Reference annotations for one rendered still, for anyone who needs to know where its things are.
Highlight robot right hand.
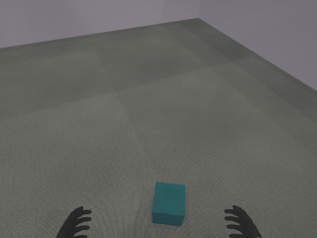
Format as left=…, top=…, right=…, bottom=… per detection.
left=224, top=205, right=263, bottom=238

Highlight carton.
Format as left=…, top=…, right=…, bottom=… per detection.
left=152, top=181, right=185, bottom=226

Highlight robot left hand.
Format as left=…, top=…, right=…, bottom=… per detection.
left=55, top=206, right=92, bottom=238

